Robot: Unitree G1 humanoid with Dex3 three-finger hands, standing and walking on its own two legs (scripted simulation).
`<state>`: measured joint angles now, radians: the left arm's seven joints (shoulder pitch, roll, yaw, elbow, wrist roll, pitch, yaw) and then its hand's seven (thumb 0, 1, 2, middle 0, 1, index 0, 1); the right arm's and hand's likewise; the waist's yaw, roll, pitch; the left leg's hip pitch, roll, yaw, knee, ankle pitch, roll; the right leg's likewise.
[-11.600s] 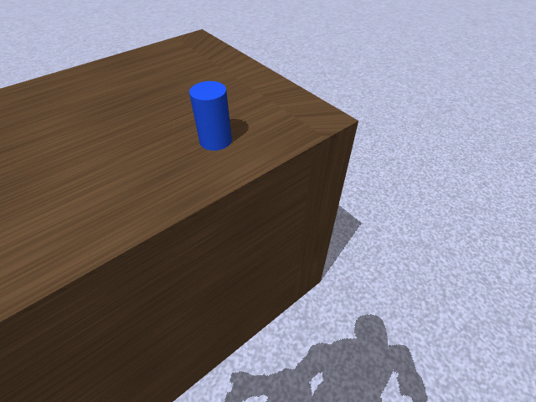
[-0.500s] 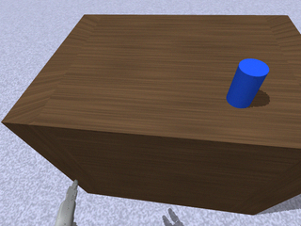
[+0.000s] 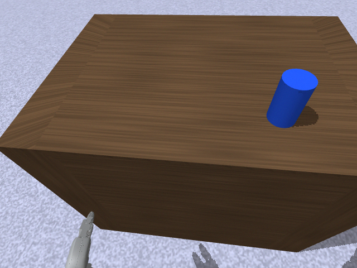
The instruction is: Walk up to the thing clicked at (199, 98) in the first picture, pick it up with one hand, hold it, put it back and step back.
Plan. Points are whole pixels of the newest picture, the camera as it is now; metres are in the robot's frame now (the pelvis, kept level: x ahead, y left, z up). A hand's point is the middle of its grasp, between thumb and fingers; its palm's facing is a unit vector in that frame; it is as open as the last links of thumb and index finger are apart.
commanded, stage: approach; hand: right
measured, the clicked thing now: (289, 99) +0.49 -0.20 +0.10
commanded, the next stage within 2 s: close in in 0.10 s
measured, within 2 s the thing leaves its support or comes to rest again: neither
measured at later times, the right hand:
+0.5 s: hand (316, 108) +0.47 -0.26 +0.10, palm faces +0.14 +0.99 +0.03, open 17.5 cm
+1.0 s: hand (293, 102) +0.47 -0.21 +0.11, palm faces +0.14 +0.99 +0.03, open 17.6 cm
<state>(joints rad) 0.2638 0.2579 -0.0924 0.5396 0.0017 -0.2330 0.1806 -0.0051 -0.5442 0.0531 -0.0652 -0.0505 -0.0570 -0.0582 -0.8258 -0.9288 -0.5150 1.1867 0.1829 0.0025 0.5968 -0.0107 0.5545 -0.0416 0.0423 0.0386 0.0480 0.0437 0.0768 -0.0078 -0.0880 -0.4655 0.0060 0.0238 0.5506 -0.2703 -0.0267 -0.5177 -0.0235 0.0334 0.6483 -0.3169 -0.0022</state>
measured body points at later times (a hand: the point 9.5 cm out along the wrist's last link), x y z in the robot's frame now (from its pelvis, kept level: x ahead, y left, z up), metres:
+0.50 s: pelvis -0.01 +0.01 -0.03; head +0.07 -0.02 +0.41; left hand +0.13 +0.27 -0.09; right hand +0.45 -0.31 +0.10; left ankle -0.01 +0.14 -0.73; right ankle +0.00 -0.11 -0.73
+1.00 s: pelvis -0.02 +0.01 -0.03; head +0.05 +0.00 +0.42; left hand +0.12 +0.27 -0.08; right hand +0.46 -0.26 +0.11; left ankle -0.01 +0.14 -0.73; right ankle +0.00 -0.11 -0.73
